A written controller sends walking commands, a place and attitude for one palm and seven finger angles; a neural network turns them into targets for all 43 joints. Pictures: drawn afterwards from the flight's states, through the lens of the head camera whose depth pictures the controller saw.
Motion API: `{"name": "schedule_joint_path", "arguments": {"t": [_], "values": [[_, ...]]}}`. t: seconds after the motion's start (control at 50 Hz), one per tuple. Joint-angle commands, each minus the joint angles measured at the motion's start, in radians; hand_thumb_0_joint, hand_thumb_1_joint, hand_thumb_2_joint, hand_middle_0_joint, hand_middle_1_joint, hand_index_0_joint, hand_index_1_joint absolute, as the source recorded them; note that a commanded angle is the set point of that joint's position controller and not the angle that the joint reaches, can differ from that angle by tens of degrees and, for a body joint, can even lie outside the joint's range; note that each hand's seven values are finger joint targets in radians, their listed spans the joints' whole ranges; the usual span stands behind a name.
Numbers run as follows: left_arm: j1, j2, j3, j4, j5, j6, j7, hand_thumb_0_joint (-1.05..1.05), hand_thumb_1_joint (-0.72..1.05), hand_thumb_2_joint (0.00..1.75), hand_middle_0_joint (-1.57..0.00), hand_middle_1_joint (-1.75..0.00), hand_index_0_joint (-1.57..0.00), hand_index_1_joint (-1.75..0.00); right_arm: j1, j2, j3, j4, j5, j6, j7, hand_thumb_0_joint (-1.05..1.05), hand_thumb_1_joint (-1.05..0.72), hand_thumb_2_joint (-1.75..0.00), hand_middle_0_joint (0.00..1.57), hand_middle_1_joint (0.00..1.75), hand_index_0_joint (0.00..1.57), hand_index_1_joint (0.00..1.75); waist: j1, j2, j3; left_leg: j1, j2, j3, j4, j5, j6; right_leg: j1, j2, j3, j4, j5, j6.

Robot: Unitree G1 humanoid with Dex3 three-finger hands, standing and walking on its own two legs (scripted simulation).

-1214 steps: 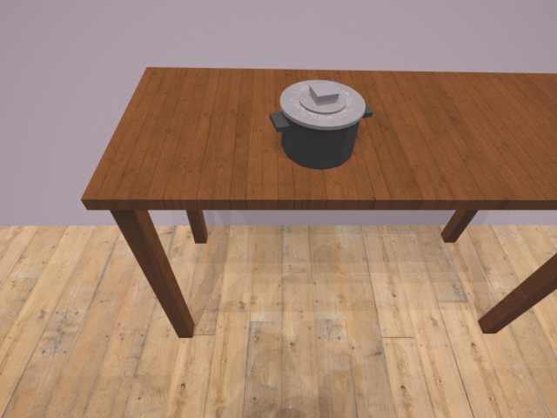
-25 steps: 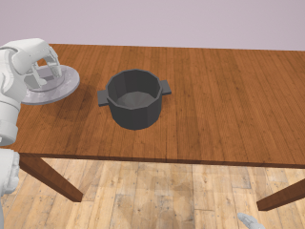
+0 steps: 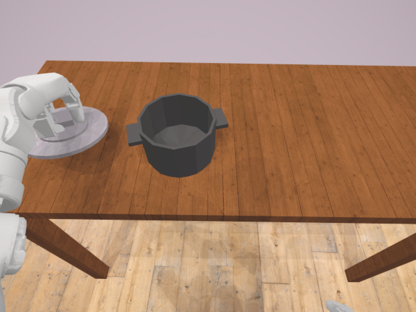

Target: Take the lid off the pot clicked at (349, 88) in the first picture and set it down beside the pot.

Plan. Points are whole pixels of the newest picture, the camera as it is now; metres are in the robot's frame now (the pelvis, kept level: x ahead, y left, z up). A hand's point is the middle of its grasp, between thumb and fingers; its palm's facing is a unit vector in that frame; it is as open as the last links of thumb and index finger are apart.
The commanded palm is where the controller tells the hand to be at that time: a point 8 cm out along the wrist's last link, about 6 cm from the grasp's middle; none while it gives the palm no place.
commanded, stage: lower the lid onto the table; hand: left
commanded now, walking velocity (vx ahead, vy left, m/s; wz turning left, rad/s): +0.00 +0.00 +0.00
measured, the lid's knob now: (59, 119) +0.46 +0.29 +0.11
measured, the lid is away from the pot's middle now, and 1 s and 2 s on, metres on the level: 0.23 0.23 0.24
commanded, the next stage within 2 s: open the fingers wide in 1.50 s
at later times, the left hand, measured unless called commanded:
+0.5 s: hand (57, 134) +0.42 +0.29 +0.11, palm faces -0.45 -0.09 -0.89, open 6.8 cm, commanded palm +0.44 +0.29 +0.18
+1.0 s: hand (68, 133) +0.45 +0.29 +0.08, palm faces -0.48 -0.08 -0.87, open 6.6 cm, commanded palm +0.46 +0.29 +0.14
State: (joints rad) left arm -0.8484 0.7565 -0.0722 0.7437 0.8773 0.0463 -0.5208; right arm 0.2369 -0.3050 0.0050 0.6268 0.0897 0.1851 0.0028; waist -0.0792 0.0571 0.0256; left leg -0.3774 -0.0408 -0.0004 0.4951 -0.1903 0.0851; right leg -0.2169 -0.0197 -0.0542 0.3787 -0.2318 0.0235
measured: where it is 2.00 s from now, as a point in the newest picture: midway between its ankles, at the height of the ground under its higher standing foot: outside the picture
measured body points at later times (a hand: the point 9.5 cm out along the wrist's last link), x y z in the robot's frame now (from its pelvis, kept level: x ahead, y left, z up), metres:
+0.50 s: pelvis +0.00 +0.00 +0.00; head +0.05 +0.01 +0.44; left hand +0.44 +0.29 +0.16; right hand +0.08 -0.27 -0.12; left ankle +0.04 +0.06 -0.74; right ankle -0.03 -0.15 -0.74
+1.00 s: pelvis +0.00 +0.01 -0.01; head +0.06 +0.02 +0.44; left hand +0.47 +0.29 +0.13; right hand +0.04 -0.27 -0.12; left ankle +0.04 +0.06 -0.74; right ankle -0.03 -0.15 -0.74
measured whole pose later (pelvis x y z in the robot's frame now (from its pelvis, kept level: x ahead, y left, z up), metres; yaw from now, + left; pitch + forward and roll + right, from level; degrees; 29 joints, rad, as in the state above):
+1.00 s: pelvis +0.00 +0.01 -0.01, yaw -1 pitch +8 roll -3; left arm -0.92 0.73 -0.10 1.02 0.93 -0.09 -0.42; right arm 0.30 -0.29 0.00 0.67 0.08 0.17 -0.02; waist -0.10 0.04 -0.01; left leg -0.48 -0.04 0.02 0.57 -0.23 0.10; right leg -0.32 -0.02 -0.03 0.46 -0.27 0.01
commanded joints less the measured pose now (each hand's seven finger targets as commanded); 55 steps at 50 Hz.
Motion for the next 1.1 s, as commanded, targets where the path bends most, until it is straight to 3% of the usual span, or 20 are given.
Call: {"name": "schedule_joint_path", "arguments": {"t": [0.0,0.02,0.04,0.06,0.1,0.14,0.3,0.36,0.38,0.46,0.58,0.6,0.66,0.7,0.76,0.84,0.94,0.98,1.04,1.08], "values": [[-0.542,0.305,0.094,-0.238,-0.005,-0.005,0.049,0.00,0.43,1.28,-0.91,-0.78,-1.04,-0.82,-0.022,-0.171,-0.061,-0.116,-0.003,-0.035,-0.014,0.00,-0.90,-0.90,0.20,0.30,0.20,0.30,-0.008,0.093,-0.415,0.402,0.014,-0.099,-0.030,0.266,0.001,-0.088,0.079,-0.015,-0.028,0.190,-0.080],[-0.543,0.330,0.119,-0.250,0.001,-0.008,0.054,0.00,0.43,1.28,-0.91,-0.78,-1.04,-0.82,-0.011,-0.168,-0.062,-0.111,-0.005,-0.034,-0.013,0.00,-0.90,-0.90,0.20,0.30,0.20,0.30,-0.003,0.079,-0.441,0.411,0.015,-0.104,-0.035,0.253,-0.001,-0.077,0.086,-0.015,-0.025,0.179,-0.077],[-0.540,0.293,0.090,-0.223,0.002,-0.011,0.051,0.00,0.43,1.28,-0.91,-0.78,-1.04,-0.82,-0.014,-0.165,-0.059,-0.109,-0.005,-0.037,-0.017,0.00,-0.90,-0.90,0.20,0.30,0.20,0.30,-0.008,0.082,-0.422,0.405,0.010,-0.100,-0.032,0.237,0.002,-0.093,0.087,-0.018,-0.026,0.176,-0.077],[-0.505,0.335,0.130,-0.188,0.000,-0.014,0.056,0.00,0.43,1.28,-0.91,-0.78,-1.04,-0.82,-0.005,-0.168,-0.059,-0.102,-0.003,-0.040,-0.018,0.00,-0.90,-0.90,0.20,0.30,0.20,0.30,-0.001,0.065,-0.409,0.381,0.008,-0.096,-0.034,0.210,0.001,-0.079,0.086,-0.016,-0.025,0.174,-0.079],[-0.488,0.343,0.130,-0.169,-0.007,-0.023,0.056,0.00,0.43,1.28,-0.91,-0.78,-1.04,-0.82,-0.012,-0.174,-0.056,-0.104,-0.002,-0.038,-0.019,0.00,-0.90,-0.90,0.20,0.30,0.20,0.30,-0.002,0.050,-0.411,0.357,0.006,-0.087,-0.028,0.225,0.003,-0.062,0.079,-0.012,-0.022,0.203,-0.082],[-0.505,0.324,0.116,-0.140,0.002,-0.024,0.056,0.00,0.43,1.28,-0.91,-0.78,-1.04,-0.82,-0.003,-0.169,-0.056,-0.098,-0.002,-0.034,-0.018,0.00,-0.90,-0.90,0.20,0.30,0.20,0.30,-0.003,0.035,-0.402,0.343,0.003,-0.086,-0.030,0.208,0.003,-0.064,0.084,-0.018,-0.016,0.199,-0.077],[-0.523,0.299,0.087,-0.178,-0.005,-0.053,0.064,0.00,0.43,1.28,-0.91,-0.78,-1.04,-0.82,-0.008,-0.171,-0.061,-0.096,-0.006,-0.039,-0.023,0.00,-0.90,-0.90,0.20,0.30,0.20,0.30,-0.011,0.093,-0.416,0.395,0.020,-0.100,-0.020,0.235,-0.001,-0.115,0.081,-0.016,-0.015,0.177,-0.081],[-0.507,0.281,0.076,-0.071,-0.002,-0.054,0.063,0.00,0.43,1.28,-0.91,-0.78,-1.04,-0.82,0.012,-0.168,-0.054,-0.079,-0.004,-0.036,-0.025,0.00,-0.90,-0.90,0.20,0.30,0.20,0.30,-0.015,0.046,-0.368,0.337,0.007,-0.094,-0.026,0.156,0.001,-0.121,0.088,-0.020,-0.014,0.152,-0.077],[-0.529,0.308,0.097,-0.073,-0.001,-0.057,0.066,0.00,0.43,1.28,-0.91,-0.78,-1.04,-0.82,0.018,-0.173,-0.056,-0.073,-0.003,-0.035,-0.026,0.00,-0.90,-0.90,0.20,0.30,0.20,0.30,-0.012,0.027,-0.373,0.330,0.009,-0.091,-0.030,0.134,0.003,-0.112,0.086,-0.020,-0.014,0.150,-0.076],[-0.579,0.275,0.064,-0.155,0.012,-0.077,0.081,0.00,0.43,1.28,-0.91,-0.78,-1.04,-0.82,0.014,-0.167,-0.060,-0.080,-0.008,-0.040,-0.027,0.00,-0.90,-0.90,0.20,0.30,0.20,0.30,-0.014,0.102,-0.440,0.412,0.017,-0.106,-0.016,0.222,-0.002,-0.139,0.087,-0.016,-0.002,0.162,-0.080],[-0.516,0.310,0.100,0.025,0.012,-0.092,0.096,0.00,0.43,1.28,-0.91,-0.78,-1.04,-0.82,0.045,-0.170,-0.054,-0.064,-0.005,-0.041,-0.030,0.00,-0.90,-0.90,0.20,0.30,0.20,0.30,-0.015,0.017,-0.386,0.311,0.008,-0.086,-0.017,0.139,0.004,-0.126,0.084,-0.012,0.003,0.157,-0.076],[-0.553,0.328,0.103,-0.017,0.015,-0.101,0.101,0.00,0.43,1.28,-0.91,-0.78,-1.04,-0.82,0.039,-0.180,-0.056,-0.066,-0.007,-0.041,-0.030,0.00,-0.90,-0.90,0.20,0.30,0.20,0.30,-0.010,0.051,-0.408,0.328,0.016,-0.090,-0.019,0.177,-0.001,-0.128,0.077,-0.011,0.008,0.173,-0.082],[-0.598,0.256,0.043,-0.048,0.035,-0.107,0.108,0.00,0.43,1.28,-0.91,-0.78,-1.04,-0.82,0.048,-0.169,-0.061,-0.064,-0.009,-0.039,-0.028,0.00,-0.90,-0.90,0.20,0.30,0.20,0.30,-0.020,0.117,-0.429,0.400,0.023,-0.111,-0.009,0.204,-0.008,-0.191,0.087,-0.015,0.013,0.139,-0.080],[-0.571,0.270,0.062,-0.076,0.031,-0.119,0.116,0.00,0.43,1.28,-0.91,-0.78,-1.04,-0.82,0.050,-0.173,-0.064,-0.077,-0.015,-0.046,-0.030,0.00,-0.90,-0.90,0.20,0.30,0.20,0.30,-0.016,0.127,-0.461,0.424,0.029,-0.116,0.006,0.271,-0.011,-0.191,0.083,-0.007,0.016,0.158,-0.084],[-0.521,0.271,0.084,0.024,0.018,-0.120,0.116,0.00,0.43,1.28,-0.91,-0.78,-1.04,-0.82,0.080,-0.172,-0.062,-0.056,-0.013,-0.040,-0.030,0.00,-0.90,-0.90,0.20,0.30,0.20,0.30,-0.021,0.049,-0.434,0.374,0.020,-0.104,0.006,0.208,0.000,-0.180,0.087,-0.010,0.016,0.158,-0.075],[-0.545,0.276,0.073,0.090,0.034,-0.122,0.129,0.00,0.43,1.28,-0.91,-0.78,-1.04,-0.82,0.092,-0.179,-0.063,-0.045,-0.008,-0.038,-0.033,0.00,-0.90,-0.90,0.20,0.30,0.20,0.30,-0.025,0.016,-0.390,0.331,0.020,-0.098,0.001,0.161,0.001,-0.201,0.087,-0.011,0.026,0.144,-0.075],[-0.557,0.257,0.053,0.107,0.058,-0.136,0.146,0.00,0.43,1.28,-0.91,-0.78,-1.04,-0.82,0.109,-0.177,-0.065,-0.042,-0.010,-0.043,-0.034,0.00,-0.90,-0.90,0.20,0.30,0.20,0.30,-0.027,0.083,-0.418,0.369,0.026,-0.114,0.021,0.220,-0.012,-0.248,0.090,-0.009,0.047,0.135,-0.079],[-0.476,0.243,0.062,0.156,0.048,-0.140,0.144,0.00,0.43,1.28,-0.91,-0.78,-1.04,-0.82,0.116,-0.174,-0.066,-0.049,-0.010,-0.041,-0.029,0.00,-0.90,-0.90,0.20,0.30,0.20,0.30,-0.024,0.050,-0.413,0.349,0.022,-0.108,0.031,0.212,-0.008,-0.246,0.091,-0.007,0.048,0.134,-0.077],[-0.492,0.260,0.070,0.143,0.045,-0.144,0.145,0.00,0.43,1.28,-0.91,-0.78,-1.04,-0.82,0.120,-0.179,-0.067,-0.050,-0.010,-0.030,-0.027,0.00,-0.90,-0.90,0.20,0.30,0.20,0.30,-0.027,0.039,-0.436,0.335,0.019,-0.096,0.046,0.258,-0.004,-0.231,0.088,-0.003,0.060,0.174,-0.075],[-0.506,0.221,0.035,0.178,0.049,-0.139,0.141,0.00,0.43,1.28,-0.91,-0.78,-1.04,-0.82,0.125,-0.179,-0.066,-0.042,-0.007,-0.028,-0.027,0.00,-0.90,-0.90,0.20,0.30,0.20,0.30,-0.036,0.034,-0.392,0.315,0.023,-0.100,0.044,0.206,-0.007,-0.275,0.091,-0.009,0.062,0.138,-0.073]]}}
